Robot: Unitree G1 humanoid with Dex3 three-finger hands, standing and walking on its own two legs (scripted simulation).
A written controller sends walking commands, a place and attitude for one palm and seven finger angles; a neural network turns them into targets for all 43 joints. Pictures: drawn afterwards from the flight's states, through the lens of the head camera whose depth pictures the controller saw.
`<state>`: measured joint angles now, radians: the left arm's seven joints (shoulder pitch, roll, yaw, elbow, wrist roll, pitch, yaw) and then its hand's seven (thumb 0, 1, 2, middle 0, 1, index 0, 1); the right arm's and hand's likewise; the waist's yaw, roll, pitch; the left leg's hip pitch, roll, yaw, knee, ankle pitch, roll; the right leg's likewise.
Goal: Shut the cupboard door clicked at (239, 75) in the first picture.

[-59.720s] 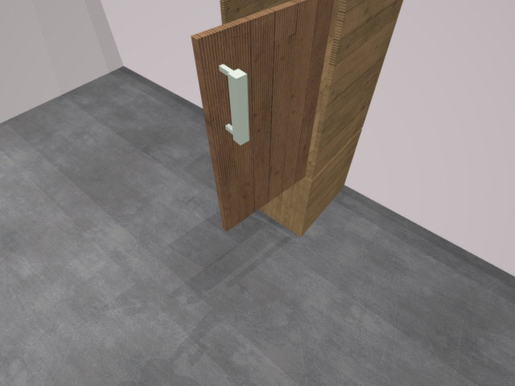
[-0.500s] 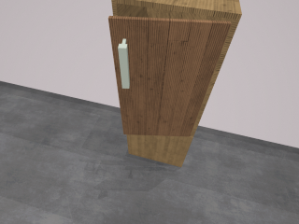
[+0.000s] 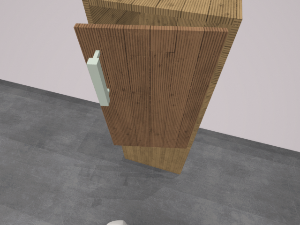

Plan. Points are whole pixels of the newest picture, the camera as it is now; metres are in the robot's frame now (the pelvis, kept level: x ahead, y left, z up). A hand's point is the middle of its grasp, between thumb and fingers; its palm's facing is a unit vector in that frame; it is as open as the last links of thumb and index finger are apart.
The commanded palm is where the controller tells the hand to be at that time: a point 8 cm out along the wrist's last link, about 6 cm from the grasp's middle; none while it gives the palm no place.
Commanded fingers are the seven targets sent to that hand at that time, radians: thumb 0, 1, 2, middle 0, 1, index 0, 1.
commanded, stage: come to a stop and stand still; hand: left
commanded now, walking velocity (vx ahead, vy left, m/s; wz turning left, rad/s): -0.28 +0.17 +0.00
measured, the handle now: (101, 79) +0.47 +0.16 +0.12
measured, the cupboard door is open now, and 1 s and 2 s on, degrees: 14 14 14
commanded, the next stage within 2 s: look again from close up in 1.42 s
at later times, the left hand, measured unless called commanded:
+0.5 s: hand out of the picture +0.05 +0.16 -0.15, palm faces +0.07 -0.95 -0.30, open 7.4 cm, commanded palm none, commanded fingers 0.00 0.90 0.90 -0.20 -0.30 -0.20 -0.30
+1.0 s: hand out of the picture +0.00 +0.21 -0.17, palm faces +0.03 -0.98 -0.19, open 7.4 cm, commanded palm none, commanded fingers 0.00 0.90 0.90 -0.20 -0.30 -0.20 -0.30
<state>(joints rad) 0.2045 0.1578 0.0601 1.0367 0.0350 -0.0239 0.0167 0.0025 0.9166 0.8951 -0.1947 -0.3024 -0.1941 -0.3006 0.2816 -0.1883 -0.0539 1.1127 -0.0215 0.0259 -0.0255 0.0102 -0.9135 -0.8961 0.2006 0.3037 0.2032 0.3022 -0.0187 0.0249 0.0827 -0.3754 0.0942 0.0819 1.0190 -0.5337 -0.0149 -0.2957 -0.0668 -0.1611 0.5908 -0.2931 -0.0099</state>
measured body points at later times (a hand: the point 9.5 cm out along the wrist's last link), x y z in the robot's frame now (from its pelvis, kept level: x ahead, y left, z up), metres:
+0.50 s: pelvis +0.03 -0.04 +0.00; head +0.09 -0.07 +0.45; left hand +0.05 +0.21 -0.13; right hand +0.14 -0.28 -0.16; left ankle -0.01 +0.09 -0.66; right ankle +0.03 -0.15 -0.73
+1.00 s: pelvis -0.02 +0.02 +0.01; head +0.00 +0.04 +0.46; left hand +0.00 +0.26 -0.15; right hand +0.01 -0.21 -0.14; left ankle -0.01 +0.12 -0.73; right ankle -0.04 -0.11 -0.73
